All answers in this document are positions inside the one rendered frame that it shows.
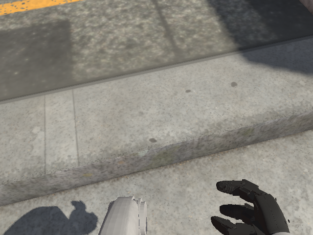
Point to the left robot thigh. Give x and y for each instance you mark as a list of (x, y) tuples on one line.
[(125, 216)]

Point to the robot right hand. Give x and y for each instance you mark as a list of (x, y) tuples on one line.
[(263, 218)]

